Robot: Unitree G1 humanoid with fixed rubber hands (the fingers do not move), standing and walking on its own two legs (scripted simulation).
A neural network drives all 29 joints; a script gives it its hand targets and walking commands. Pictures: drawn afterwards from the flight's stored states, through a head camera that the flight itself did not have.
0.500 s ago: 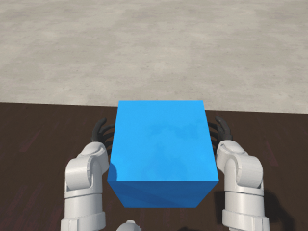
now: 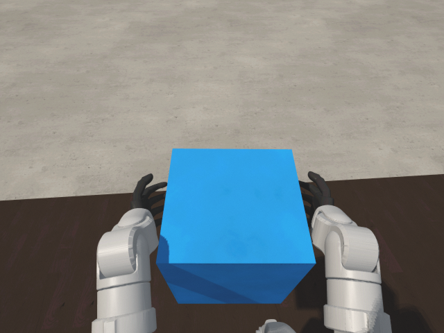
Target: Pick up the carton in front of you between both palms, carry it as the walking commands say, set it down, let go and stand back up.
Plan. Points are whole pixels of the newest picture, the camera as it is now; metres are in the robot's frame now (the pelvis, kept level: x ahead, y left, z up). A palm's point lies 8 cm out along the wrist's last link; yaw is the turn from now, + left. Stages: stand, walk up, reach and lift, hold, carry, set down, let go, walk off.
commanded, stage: carry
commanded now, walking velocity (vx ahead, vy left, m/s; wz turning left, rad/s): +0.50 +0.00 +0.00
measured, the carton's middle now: (230, 232) +0.32 -0.02 +0.00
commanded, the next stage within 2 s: none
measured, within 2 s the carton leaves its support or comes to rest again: neither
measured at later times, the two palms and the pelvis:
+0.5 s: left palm (158, 122) +0.60 +0.14 +0.04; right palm (276, 110) +0.63 -0.16 +0.03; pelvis +0.30 -0.04 -0.04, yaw +2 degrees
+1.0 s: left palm (162, 71) +0.93 +0.16 -0.01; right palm (251, 71) +0.91 -0.14 -0.01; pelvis +0.61 +0.02 -0.08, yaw +0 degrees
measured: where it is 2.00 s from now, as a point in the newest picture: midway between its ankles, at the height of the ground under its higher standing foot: (209, 176)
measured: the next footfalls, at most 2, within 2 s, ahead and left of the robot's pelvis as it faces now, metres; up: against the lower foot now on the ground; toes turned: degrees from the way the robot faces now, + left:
right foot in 0.28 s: +0.35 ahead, -0.08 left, -0.04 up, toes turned -1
left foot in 0.80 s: +0.66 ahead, +0.06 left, -0.08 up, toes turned +3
